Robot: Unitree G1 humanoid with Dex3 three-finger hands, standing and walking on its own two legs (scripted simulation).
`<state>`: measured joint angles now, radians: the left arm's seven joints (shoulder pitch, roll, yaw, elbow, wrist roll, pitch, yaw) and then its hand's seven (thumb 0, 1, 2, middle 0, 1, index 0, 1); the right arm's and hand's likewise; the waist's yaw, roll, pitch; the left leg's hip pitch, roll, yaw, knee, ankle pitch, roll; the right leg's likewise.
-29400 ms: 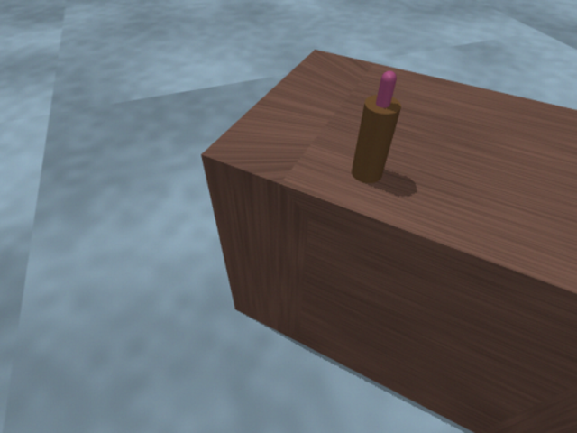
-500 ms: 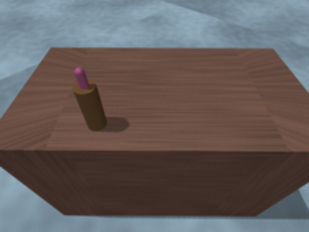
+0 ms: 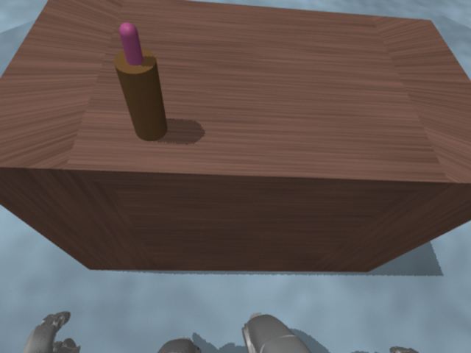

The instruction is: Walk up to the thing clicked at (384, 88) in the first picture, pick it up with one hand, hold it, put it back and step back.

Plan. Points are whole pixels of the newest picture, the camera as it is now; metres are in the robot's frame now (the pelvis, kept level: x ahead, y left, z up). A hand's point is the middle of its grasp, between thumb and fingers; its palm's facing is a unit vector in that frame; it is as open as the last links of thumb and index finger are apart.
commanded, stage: step back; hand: left
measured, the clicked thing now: (141, 86) +0.53 +0.15 +0.10
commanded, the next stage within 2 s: none
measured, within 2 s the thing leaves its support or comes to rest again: neither
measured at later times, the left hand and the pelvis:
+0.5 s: hand out of the picture +0.03 +0.25 -0.13, palm faces -0.07 -0.91 -0.41, open 7.4 cm; pelvis -0.10 +0.00 +0.00, yaw -3 degrees
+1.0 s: hand out of the picture -0.15 +0.25 -0.16, palm faces -0.10 -0.91 -0.40, open 7.4 cm; pelvis -0.25 -0.02 -0.01, yaw -6 degrees
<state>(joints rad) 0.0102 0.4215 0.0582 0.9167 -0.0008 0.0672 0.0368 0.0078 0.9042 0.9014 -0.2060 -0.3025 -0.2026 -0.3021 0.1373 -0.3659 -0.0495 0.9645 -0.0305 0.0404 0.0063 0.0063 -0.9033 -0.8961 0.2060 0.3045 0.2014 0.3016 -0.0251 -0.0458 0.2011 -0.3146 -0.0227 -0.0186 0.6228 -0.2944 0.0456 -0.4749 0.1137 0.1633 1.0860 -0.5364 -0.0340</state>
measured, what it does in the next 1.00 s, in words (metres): walks backwards: right foot, then left foot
